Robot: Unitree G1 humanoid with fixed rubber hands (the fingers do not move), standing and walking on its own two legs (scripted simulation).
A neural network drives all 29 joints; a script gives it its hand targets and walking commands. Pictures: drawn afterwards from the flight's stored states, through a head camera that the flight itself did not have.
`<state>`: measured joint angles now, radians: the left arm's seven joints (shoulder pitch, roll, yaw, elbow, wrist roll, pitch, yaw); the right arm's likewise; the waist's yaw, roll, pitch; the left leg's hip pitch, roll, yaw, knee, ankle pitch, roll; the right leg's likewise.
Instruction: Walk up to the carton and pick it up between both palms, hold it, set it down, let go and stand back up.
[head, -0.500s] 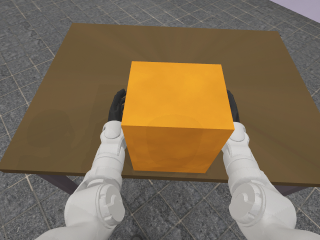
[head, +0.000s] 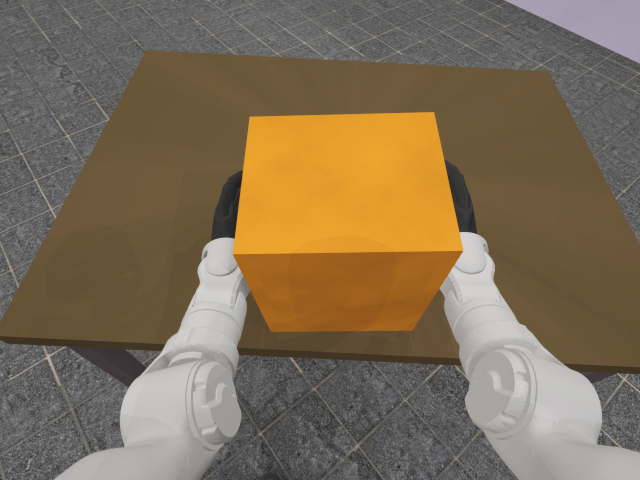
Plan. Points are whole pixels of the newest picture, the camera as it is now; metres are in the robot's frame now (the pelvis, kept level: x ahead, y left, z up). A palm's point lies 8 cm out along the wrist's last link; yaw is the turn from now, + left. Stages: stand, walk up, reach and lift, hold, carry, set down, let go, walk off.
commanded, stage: reach and lift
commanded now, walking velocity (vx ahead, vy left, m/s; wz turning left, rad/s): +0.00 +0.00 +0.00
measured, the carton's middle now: (341, 237) +0.41 +0.03 +0.05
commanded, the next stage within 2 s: none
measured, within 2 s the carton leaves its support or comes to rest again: neither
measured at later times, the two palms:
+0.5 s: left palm (225, 228) +0.40 +0.18 +0.06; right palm (464, 222) +0.42 -0.12 +0.09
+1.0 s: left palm (212, 203) +0.38 +0.18 +0.13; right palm (486, 207) +0.40 -0.12 +0.15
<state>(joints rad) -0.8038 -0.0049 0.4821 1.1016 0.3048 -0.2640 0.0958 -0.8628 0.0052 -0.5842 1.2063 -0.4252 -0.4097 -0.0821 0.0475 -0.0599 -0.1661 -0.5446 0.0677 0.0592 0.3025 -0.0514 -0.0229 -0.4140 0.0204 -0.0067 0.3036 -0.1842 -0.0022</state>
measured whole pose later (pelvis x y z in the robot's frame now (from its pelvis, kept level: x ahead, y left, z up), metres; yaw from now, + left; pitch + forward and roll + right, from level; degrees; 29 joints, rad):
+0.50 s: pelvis -0.01 +0.00 +0.00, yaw +0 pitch +15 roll -1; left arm -0.82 0.03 0.34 1.08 0.19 -0.12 0.12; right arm -0.87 -0.02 -0.44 1.20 -0.24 -0.30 -0.10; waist 0.04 -0.06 -0.18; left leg -0.51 0.07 0.06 0.29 -0.03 -0.02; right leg -0.37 0.02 -0.01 0.27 -0.15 0.00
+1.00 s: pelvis -0.01 +0.00 +0.01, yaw +1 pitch +1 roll -1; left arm -0.73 0.01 0.34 0.70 0.27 0.23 0.04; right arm -0.79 0.02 -0.28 0.94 -0.04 -0.06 -0.13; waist 0.00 -0.08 -0.05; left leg -0.22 0.06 0.05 0.25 -0.05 -0.03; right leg -0.07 0.01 -0.02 0.24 -0.18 0.00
